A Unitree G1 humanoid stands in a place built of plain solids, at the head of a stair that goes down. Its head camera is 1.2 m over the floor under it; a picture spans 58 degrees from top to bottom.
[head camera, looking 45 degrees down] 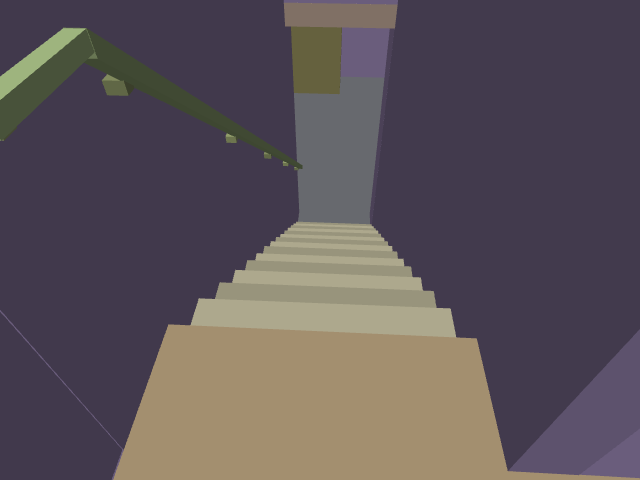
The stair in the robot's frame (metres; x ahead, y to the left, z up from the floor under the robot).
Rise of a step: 0.19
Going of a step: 0.24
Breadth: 1.00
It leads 3 degrees to the right of straight ahead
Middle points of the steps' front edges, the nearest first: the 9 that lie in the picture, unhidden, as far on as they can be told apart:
0.78 0.00 0.00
1.04 -0.01 -0.19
1.27 -0.03 -0.38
1.52 -0.04 -0.58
1.77 -0.05 -0.77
2.01 -0.07 -0.96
2.26 -0.08 -1.15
2.50 -0.09 -1.34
2.75 -0.10 -1.54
